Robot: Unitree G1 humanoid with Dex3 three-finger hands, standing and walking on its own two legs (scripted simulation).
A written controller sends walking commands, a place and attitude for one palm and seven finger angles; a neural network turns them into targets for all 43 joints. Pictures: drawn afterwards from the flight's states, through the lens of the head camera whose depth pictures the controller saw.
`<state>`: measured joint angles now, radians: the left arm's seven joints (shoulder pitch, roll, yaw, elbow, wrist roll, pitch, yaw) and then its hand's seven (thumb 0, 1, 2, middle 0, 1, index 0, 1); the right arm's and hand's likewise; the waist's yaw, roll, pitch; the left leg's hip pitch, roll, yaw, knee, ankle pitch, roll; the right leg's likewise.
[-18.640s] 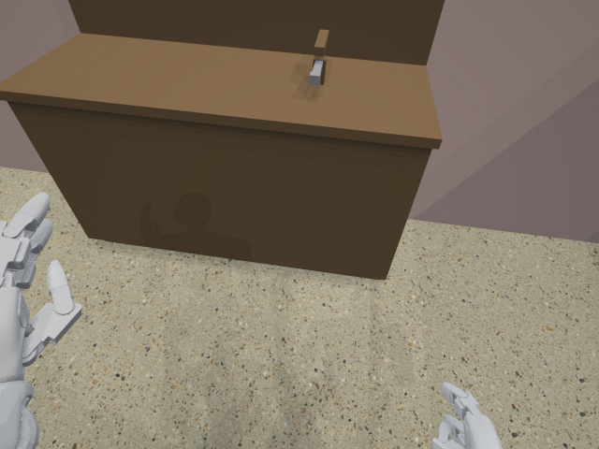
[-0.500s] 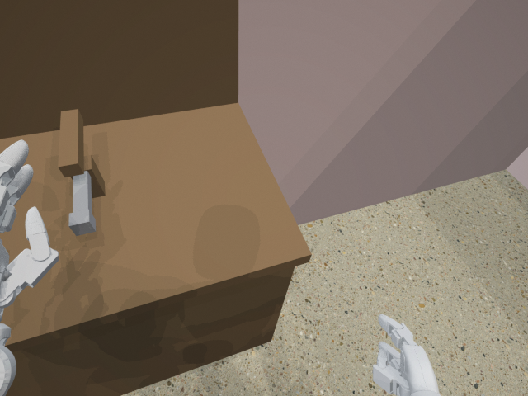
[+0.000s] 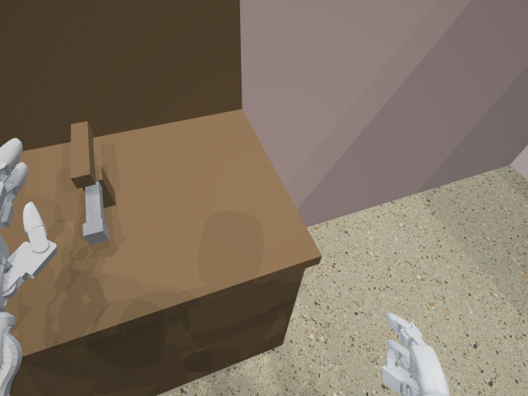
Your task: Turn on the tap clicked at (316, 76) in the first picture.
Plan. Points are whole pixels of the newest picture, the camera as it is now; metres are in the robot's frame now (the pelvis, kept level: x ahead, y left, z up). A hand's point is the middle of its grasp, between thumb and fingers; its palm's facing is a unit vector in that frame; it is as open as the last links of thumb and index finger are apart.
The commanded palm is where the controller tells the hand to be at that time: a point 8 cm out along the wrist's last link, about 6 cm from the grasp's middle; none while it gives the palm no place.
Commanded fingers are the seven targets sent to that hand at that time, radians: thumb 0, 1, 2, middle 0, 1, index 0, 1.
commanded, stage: come to a stop and stand still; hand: left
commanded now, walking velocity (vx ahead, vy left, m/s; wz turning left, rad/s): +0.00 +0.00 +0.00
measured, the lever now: (96, 232) +0.33 +0.30 +0.04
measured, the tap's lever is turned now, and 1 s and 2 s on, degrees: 0 0 0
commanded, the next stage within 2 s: look again from close up in 0.50 s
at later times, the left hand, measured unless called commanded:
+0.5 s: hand (17, 266) +0.21 +0.28 +0.16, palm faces +0.42 -0.85 -0.31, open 7.4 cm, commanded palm +0.15 +0.31 +0.18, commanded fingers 0.00 0.90 0.90 -0.20 -0.30 -0.20 -0.30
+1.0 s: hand (20, 254) +0.22 +0.28 +0.17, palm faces +0.42 -0.80 -0.43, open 7.4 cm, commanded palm +0.15 +0.30 +0.17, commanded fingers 0.00 0.90 0.90 -0.20 -0.30 -0.20 -0.30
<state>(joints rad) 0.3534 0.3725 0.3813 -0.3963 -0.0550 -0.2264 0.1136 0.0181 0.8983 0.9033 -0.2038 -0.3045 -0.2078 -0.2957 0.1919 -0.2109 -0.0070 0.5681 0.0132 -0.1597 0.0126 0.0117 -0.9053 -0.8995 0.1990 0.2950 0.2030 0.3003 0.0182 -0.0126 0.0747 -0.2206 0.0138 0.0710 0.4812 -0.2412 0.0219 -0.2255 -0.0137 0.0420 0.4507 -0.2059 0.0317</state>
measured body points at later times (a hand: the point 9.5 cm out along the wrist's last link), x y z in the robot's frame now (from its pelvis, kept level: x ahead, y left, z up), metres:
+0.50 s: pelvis -0.01 +0.03 +0.00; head +0.01 +0.07 +0.45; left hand +0.18 +0.33 +0.18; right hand +0.18 -0.18 -0.06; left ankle +0.01 +0.10 -0.74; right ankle +0.02 -0.14 -0.74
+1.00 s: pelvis -0.01 +0.01 +0.00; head +0.02 +0.04 +0.45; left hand +0.19 +0.32 +0.20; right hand +0.18 -0.20 -0.07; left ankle +0.01 +0.10 -0.74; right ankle +0.02 -0.14 -0.74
